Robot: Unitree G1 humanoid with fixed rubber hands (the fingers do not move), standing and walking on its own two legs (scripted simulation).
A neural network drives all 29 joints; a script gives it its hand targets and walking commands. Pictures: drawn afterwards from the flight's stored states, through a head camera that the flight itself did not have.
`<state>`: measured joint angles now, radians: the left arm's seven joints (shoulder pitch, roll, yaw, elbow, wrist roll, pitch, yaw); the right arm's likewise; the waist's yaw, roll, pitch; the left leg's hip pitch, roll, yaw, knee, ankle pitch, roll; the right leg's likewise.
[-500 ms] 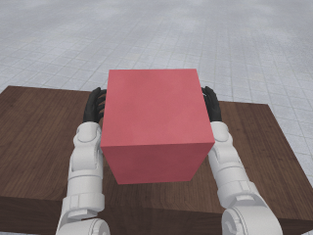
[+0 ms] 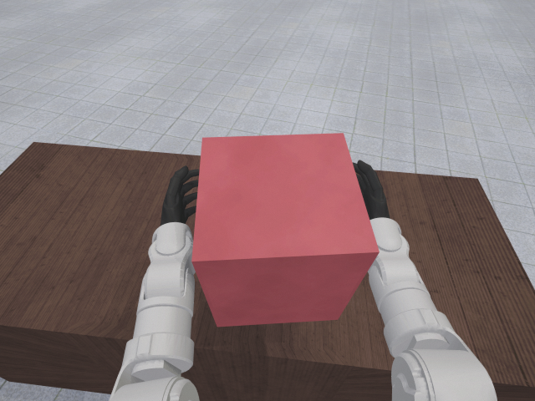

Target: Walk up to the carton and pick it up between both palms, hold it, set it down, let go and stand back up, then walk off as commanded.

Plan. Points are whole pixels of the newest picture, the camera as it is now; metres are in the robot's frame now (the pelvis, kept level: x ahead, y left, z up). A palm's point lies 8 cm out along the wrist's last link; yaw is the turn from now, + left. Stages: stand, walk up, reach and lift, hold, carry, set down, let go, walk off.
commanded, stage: set down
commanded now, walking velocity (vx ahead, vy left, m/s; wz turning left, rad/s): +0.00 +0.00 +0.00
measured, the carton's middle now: (275, 236) +0.36 +0.03 +0.06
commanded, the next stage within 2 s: none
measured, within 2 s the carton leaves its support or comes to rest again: rests again in 1.64 s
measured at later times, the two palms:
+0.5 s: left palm (184, 231) +0.35 +0.17 +0.07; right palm (370, 217) +0.40 -0.13 +0.08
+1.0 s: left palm (194, 243) +0.36 +0.16 +0.03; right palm (365, 224) +0.42 -0.13 +0.03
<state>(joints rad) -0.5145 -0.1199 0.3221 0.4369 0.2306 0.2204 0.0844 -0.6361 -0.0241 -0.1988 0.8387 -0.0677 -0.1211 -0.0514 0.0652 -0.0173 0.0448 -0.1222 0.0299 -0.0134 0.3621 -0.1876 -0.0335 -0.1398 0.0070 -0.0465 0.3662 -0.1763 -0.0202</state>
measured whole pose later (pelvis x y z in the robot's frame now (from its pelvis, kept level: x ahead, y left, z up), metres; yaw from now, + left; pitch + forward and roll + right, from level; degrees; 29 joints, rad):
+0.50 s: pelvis +0.01 -0.01 +0.00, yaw +0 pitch -1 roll +0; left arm -0.51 -0.15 0.32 0.54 0.23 0.14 0.13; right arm -0.64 -0.05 -0.23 0.93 -0.07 -0.19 -0.01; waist 0.10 -0.01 0.05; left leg -0.14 0.04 -0.01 0.35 -0.19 -0.05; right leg -0.16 0.02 -0.05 0.37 -0.19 -0.03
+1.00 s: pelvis +0.02 -0.02 +0.00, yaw +0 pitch +5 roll +0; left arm -0.49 -0.17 0.35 0.59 0.23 -0.01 0.14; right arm -0.64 -0.06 -0.24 0.97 -0.11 -0.29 0.01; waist 0.13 0.00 0.05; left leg -0.25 0.06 -0.01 0.35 -0.19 -0.06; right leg -0.27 0.04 -0.05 0.37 -0.18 -0.05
